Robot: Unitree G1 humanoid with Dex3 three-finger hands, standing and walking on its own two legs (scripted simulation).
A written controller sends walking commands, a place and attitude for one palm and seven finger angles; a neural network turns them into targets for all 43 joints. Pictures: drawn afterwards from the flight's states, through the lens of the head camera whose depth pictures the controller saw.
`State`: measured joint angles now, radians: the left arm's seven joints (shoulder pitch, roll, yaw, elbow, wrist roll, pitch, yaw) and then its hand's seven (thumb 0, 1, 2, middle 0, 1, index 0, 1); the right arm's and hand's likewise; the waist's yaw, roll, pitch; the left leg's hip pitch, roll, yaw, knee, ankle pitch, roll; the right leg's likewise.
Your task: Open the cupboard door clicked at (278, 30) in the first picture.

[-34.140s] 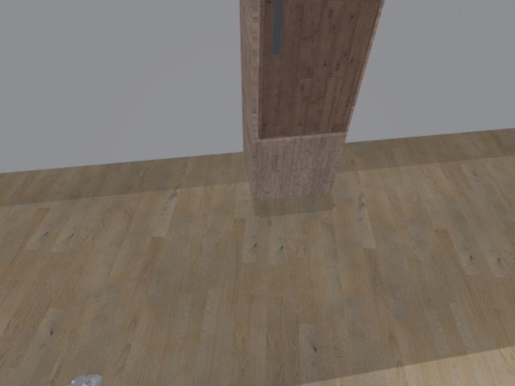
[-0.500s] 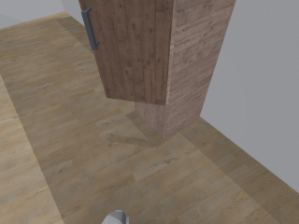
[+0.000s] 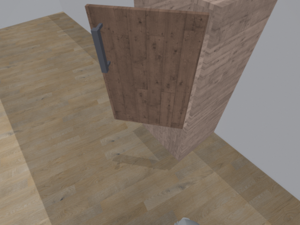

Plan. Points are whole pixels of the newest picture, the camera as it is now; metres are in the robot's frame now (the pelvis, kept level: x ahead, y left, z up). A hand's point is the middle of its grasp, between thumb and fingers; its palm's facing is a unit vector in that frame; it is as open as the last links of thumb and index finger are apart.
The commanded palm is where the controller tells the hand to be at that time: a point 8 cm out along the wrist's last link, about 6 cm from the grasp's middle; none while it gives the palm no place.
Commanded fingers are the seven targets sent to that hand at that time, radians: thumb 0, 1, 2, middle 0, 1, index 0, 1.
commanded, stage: come to a stop and stand still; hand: left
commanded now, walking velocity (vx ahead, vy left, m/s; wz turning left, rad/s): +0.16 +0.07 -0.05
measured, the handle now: (102, 49) +0.65 +0.22 +0.11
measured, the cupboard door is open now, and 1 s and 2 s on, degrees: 40 40 40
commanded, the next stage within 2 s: look again from close up in 1.66 s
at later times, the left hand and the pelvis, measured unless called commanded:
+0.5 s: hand out of the picture +0.14 +0.23 -0.19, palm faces +0.05 -0.98 -0.20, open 7.3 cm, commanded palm none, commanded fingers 0.00 0.90 0.90 -0.20 -0.30 -0.20 -0.30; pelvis +0.07 +0.04 -0.01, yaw +0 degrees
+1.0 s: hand out of the picture +0.10 +0.18 -0.17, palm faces -0.02 -0.98 -0.21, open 7.4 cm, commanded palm none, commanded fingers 0.00 0.90 0.90 -0.20 -0.30 -0.20 -0.30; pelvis +0.05 +0.00 +0.00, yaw -1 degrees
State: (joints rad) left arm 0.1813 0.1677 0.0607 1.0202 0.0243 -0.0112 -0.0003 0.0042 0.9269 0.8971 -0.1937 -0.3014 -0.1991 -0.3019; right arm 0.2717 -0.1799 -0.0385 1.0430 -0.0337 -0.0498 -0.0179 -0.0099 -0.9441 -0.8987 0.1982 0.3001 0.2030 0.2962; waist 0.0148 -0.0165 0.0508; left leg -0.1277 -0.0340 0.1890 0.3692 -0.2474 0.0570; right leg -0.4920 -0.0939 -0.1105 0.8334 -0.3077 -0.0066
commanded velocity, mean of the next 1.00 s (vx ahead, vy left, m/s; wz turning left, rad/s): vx -0.09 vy -0.06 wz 0.00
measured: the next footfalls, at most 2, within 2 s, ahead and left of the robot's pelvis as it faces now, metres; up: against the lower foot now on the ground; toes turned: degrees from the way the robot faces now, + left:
right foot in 0.10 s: +0.14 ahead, -0.09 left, +0.00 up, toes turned -7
left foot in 0.46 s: +0.11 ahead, +0.12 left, +0.00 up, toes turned +0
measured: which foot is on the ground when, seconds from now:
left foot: down 0.00-0.10, up 0.12-0.44, down 0.46-1.00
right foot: up 0.00-0.08, down 0.10-0.46, up 0.48-0.90, down 0.92-1.00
